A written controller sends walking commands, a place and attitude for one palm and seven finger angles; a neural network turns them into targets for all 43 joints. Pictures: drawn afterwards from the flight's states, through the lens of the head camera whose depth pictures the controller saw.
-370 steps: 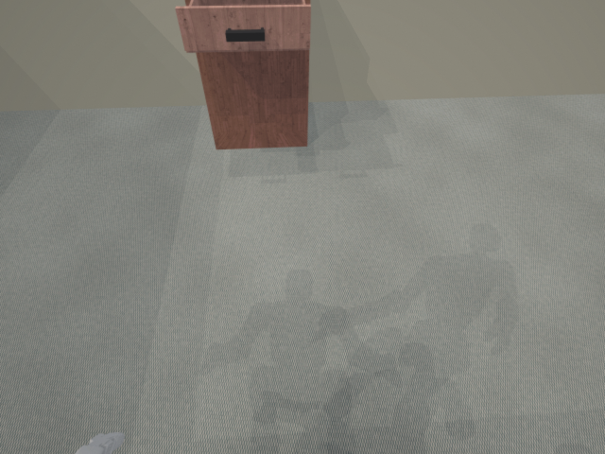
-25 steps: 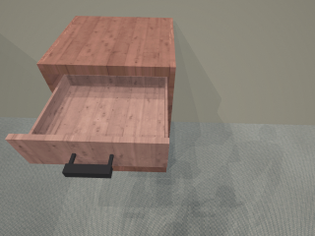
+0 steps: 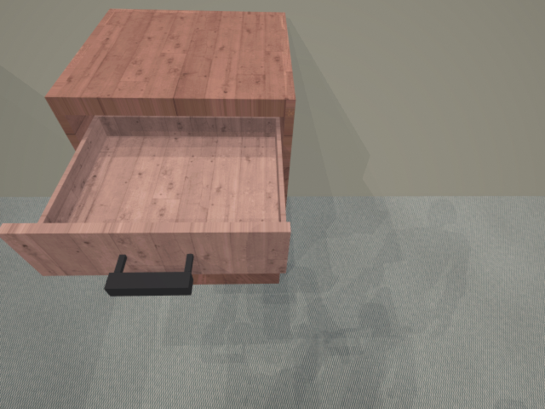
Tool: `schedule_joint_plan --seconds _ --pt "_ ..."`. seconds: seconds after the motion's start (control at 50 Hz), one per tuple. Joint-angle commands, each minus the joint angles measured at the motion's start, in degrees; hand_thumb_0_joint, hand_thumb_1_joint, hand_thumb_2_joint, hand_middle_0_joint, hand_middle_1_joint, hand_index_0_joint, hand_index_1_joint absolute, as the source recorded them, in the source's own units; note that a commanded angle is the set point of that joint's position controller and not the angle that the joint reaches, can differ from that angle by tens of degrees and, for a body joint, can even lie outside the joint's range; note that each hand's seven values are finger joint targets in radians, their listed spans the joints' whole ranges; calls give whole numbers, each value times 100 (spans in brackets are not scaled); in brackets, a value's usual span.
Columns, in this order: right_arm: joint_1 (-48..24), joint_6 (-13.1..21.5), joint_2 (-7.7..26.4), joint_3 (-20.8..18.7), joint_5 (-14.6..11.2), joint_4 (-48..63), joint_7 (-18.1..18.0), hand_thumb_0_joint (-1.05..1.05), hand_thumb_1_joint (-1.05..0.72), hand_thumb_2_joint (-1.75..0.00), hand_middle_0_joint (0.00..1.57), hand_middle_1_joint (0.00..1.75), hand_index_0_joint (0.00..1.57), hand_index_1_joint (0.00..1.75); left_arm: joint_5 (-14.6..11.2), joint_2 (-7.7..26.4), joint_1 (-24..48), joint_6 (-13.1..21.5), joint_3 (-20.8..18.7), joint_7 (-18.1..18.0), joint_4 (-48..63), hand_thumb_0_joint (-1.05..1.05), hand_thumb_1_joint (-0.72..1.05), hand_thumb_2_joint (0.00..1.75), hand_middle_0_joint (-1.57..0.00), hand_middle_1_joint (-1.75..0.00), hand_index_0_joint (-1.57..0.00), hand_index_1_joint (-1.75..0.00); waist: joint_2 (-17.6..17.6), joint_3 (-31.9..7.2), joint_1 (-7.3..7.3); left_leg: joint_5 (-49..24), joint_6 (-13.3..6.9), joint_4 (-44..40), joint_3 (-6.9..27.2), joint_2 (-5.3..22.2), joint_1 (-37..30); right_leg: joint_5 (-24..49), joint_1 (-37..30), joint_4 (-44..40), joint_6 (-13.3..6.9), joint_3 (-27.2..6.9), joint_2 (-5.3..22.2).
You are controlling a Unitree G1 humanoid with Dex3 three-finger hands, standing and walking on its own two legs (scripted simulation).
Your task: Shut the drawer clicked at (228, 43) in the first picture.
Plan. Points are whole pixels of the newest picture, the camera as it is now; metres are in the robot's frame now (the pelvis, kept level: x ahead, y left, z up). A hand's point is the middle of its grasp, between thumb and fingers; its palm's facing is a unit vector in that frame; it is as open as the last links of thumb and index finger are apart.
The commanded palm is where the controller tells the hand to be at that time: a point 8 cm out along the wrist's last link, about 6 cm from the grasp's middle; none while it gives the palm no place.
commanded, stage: come to a stop and stand still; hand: left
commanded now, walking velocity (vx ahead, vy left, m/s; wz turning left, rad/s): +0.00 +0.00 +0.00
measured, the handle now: (153, 271) +0.33 +0.22 -0.03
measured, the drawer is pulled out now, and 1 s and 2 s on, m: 0.30 0.30 0.30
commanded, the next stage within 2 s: look again from close up in 0.86 s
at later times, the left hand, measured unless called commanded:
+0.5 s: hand out of the picture -0.02 +0.20 -0.16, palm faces +0.00 -0.98 -0.21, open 7.4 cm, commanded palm none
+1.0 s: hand out of the picture +0.00 +0.18 -0.16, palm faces +0.01 -0.98 -0.18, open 7.4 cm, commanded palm none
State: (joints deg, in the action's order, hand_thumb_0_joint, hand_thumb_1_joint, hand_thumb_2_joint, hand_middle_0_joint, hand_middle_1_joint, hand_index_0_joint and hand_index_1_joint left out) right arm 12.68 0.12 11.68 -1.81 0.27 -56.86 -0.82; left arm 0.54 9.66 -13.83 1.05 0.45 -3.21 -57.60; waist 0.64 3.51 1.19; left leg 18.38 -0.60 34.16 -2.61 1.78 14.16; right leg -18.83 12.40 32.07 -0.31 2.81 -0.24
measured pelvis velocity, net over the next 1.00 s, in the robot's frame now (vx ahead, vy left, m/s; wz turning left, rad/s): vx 0.01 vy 0.01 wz -0.01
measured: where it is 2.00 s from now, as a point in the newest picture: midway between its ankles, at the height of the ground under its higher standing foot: outside the picture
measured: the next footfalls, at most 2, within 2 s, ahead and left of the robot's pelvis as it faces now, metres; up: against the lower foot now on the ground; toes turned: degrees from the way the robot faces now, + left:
none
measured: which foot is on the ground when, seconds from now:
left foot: down 0.00-1.00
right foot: down 0.00-1.00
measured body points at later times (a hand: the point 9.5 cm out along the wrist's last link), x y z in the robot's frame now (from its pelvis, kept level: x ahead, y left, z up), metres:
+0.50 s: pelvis +0.00 +0.02 +0.01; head +0.02 +0.02 +0.46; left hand -0.02 +0.25 -0.15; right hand -0.01 -0.20 -0.15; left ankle -0.01 +0.10 -0.73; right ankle -0.02 -0.12 -0.73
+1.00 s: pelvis +0.01 +0.01 +0.01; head +0.02 +0.01 +0.46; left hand +0.00 +0.23 -0.15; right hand +0.00 -0.21 -0.15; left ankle -0.01 +0.10 -0.73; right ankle -0.02 -0.12 -0.73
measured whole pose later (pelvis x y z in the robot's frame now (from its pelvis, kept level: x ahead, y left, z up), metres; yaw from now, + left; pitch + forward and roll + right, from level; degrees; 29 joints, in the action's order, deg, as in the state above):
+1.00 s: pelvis +0.01 +0.01 +0.01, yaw +0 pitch -2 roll +0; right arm 15.6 1.4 8.5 0.7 0.1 -65.4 -1.2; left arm 0.5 8.1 -16.8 0.6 1.1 -2.3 -63.7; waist -0.4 2.3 0.0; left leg 15.0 -2.2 24.1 -4.1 -1.5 7.6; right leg -16.4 7.8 25.8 1.4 1.4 2.7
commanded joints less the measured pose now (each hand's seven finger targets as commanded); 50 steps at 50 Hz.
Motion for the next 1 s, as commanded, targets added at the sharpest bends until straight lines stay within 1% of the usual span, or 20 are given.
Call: schedule_joint_plan --seconds 0.0,0.02,0.04,0.06,0.08,0.12,0.14,0.26,0.28,0.36,0.48,0.54,0.58,0.66,0.72,0.78,0.86,0.9,0.94,0.98 --pt "317 68 483 59 80 308 -3 0 -90 -90 20 30 20 30 57 641 -207 -85 -123 23 348 0 90 90 -20 -30 -20 -30 761 297 -91 -739 -309 -1111 837 635 402 30 209 -569 -165 -385 325" --pt "227 68 501 80 67 348 -4 0 -90 -90 20 30 20 30 60 640 -284 -100 -101 48 314 0 90 90 -20 -30 -20 -30 654 494 -131 -321 -318 -1283 878 593 560 -97 200 -642 -160 -390 295" --pt "213 69 538 83 66 366 0 0 -90 -90 20 30 20 30 58 644 -320 -106 -91 75 270 0 90 90 -20 -30 -20 -30 540 554 -132 206 -295 -1431 880 530 628 -193 209 -707 -167 -415 304" --pt "221 65 571 89 66 373 4 0 -90 -90 20 30 20 30 55 664 -345 -105 -78 95 263 0 90 90 -20 -30 -20 -30 372 559 -123 489 -285 -1520 883 484 612 -208 225 -758 -175 -455 322" --pt "269 87 570 90 70 351 0 0 -90 -90 20 30 20 30 57 671 -360 -92 -74 113 256 0 90 90 -20 -30 -20 -30 481 494 -123 401 -288 -1603 888 487 518 -75 189 -753 -181 -464 339" --pt "310 99 638 100 60 315 6 0 -90 -90 20 30 20 30 48 669 -444 -85 -66 129 223 0 90 90 -20 -30 -20 -30 364 272 -137 632 -289 -1718 910 488 412 -89 78 -759 -153 -428 360" --pt "312 97 645 96 58 303 11 0 -90 -90 20 30 20 30 52 675 -460 -80 -60 134 213 0 90 90 -20 -30 -20 -30 224 270 -139 673 -285 -1734 889 469 400 -58 67 -791 -143 -420 382" --pt "471 142 571 123 30 41 2 0 -90 -90 20 30 20 30 37 613 -607 -26 -36 132 67 0 90 90 -20 -30 -20 -30 -168 3 -117 -66 -279 -1598 738 395 -38 337 21 -923 -121 -503 528" --pt "488 157 523 131 24 -12 -6 0 -90 -90 20 30 20 30 30 606 -593 -25 -41 138 25 0 90 90 -20 -30 -20 -30 -63 9 -115 -237 -286 -1646 726 403 -88 422 10 -916 -122 -490 522" --pt "576 189 483 171 5 -237 -29 0 -90 -90 20 30 20 30 14 569 -700 -2 -28 111 -149 0 90 90 -20 -30 -20 -30 -168 -129 -125 -1021 -269 -1448 625 373 -317 876 -129 -882 -104 -494 599" --pt "674 217 376 193 -12 -532 -77 0 -90 -90 20 30 20 30 -6 530 -749 8 -31 77 -372 0 90 90 -20 -30 -20 -30 -87 -212 -127 -1983 -250 -1306 515 393 -598 1432 -282 -803 -95 -442 627" --pt "695 206 333 195 -8 -612 -86 0 -90 -90 20 30 20 30 -1 484 -772 14 -33 56 -436 0 90 90 -20 -30 -20 -30 -163 -131 -121 -1967 -228 -1284 498 368 -580 1532 -290 -821 -102 -461 657" --pt "685 203 272 194 -9 -654 -92 0 -90 -90 20 30 20 30 0 463 -763 5 -39 56 -459 0 90 90 -20 -30 -20 -30 -116 2 -141 -1892 -228 -1340 497 366 -531 1482 -269 -856 -95 -436 652" --pt "687 197 249 194 -2 -692 -91 0 -90 -90 20 30 20 30 7 432 -760 16 -40 48 -490 0 90 90 -20 -30 -20 -30 -125 7 -131 -1786 -212 -1337 485 343 -542 1494 -266 -901 -104 -465 673" --pt "689 199 212 194 -1 -718 -101 0 -90 -90 20 30 20 30 9 418 -751 8 -45 45 -508 0 90 90 -20 -30 -20 -30 -14 64 -139 -1861 -208 -1369 491 346 -521 1510 -281 -914 -103 -457 670" --pt "684 190 190 193 -2 -721 -102 0 -90 -90 20 30 20 30 9 417 -737 4 -50 56 -505 0 90 90 -20 -30 -20 -30 -81 142 -142 -1735 -212 -1420 484 355 -503 1450 -244 -957 -102 -457 649" --pt "690 194 200 191 -1 -716 -97 0 -90 -90 20 30 20 30 14 413 -754 16 -57 54 -491 0 90 90 -20 -30 -20 -30 -118 45 -142 -1717 -206 -1407 497 345 -564 1454 -271 -987 -102 -468 674" --pt "658 183 214 189 -1 -708 -94 0 -90 -90 20 30 20 30 13 411 -752 4 -45 64 -504 0 90 90 -20 -30 -20 -30 -94 175 -150 -1525 -204 -1455 489 344 -501 1291 -185 -1032 -95 -467 666" --pt "670 182 209 189 2 -710 -88 0 -90 -90 20 30 20 30 16 398 -783 11 -48 65 -507 0 90 90 -20 -30 -20 -30 -113 82 -142 -1499 -204 -1463 496 340 -559 1278 -191 -1043 -102 -484 671" --pt "681 180 185 189 -3 -718 -90 0 -90 -90 20 30 20 30 15 412 -758 4 -50 71 -495 0 90 90 -20 -30 -20 -30 -64 145 -140 -1464 -208 -1506 486 352 -533 1223 -171 -1056 -104 -474 642"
